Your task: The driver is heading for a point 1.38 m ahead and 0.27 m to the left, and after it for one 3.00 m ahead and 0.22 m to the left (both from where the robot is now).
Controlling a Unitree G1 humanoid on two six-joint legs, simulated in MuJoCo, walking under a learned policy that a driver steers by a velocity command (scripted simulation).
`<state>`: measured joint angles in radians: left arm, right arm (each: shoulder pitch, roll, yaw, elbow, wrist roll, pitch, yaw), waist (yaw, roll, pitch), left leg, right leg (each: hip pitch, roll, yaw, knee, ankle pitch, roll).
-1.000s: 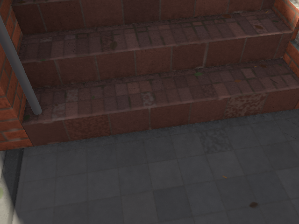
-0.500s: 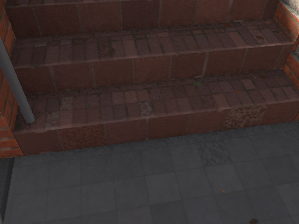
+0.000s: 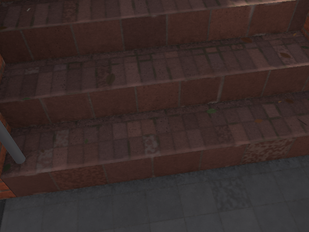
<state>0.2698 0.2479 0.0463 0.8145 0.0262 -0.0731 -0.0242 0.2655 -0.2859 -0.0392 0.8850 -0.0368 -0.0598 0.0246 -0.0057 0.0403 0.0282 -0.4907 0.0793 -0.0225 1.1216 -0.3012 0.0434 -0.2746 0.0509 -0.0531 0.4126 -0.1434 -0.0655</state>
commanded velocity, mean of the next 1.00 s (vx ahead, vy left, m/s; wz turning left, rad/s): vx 0.50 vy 0.00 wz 0.01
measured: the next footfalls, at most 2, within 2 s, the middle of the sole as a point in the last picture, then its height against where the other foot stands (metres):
left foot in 0.30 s outside the picture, level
right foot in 0.80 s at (179, 218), level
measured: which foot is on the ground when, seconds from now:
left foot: up 0.00-0.28, down 0.30-0.78, up 0.80-1.00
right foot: down 0.00-0.34, up 0.36-0.78, down 0.80-1.00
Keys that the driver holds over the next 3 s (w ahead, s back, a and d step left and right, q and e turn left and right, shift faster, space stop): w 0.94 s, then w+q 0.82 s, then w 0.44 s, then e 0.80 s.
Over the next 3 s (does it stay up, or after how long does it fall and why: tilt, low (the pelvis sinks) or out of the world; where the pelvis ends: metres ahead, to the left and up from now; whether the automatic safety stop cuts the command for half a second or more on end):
stays up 1.45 0.28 0.54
